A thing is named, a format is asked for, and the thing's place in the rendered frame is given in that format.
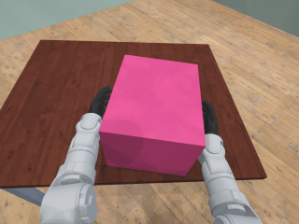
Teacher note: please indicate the table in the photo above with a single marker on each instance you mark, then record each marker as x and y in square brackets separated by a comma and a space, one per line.
[57, 87]

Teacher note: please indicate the robot right upper arm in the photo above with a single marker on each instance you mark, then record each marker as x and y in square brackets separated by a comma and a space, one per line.
[236, 219]

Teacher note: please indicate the right robot forearm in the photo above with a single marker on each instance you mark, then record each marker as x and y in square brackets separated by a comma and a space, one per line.
[224, 194]

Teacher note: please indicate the carton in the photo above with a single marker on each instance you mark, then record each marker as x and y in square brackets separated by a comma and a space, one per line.
[154, 117]

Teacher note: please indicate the robot right hand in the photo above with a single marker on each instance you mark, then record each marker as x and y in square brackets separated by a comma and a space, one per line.
[210, 120]

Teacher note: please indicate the robot left upper arm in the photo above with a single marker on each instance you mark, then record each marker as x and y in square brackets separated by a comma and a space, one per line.
[69, 204]

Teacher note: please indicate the left robot forearm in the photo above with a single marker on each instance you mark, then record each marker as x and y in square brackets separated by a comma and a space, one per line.
[81, 156]

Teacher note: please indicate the robot left hand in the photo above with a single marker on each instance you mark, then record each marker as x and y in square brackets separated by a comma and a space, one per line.
[98, 104]

